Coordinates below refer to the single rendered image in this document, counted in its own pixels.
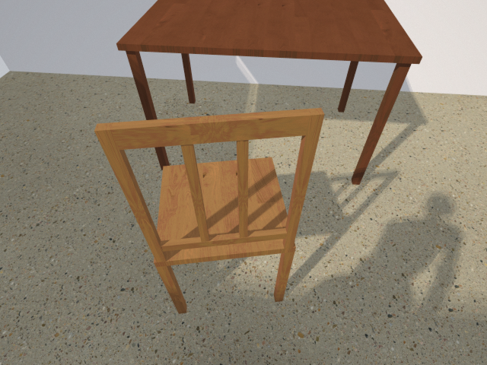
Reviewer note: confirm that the table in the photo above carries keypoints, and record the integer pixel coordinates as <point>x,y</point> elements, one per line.
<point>344,30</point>

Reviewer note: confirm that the chair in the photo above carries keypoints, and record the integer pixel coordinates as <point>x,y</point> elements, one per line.
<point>217,210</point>

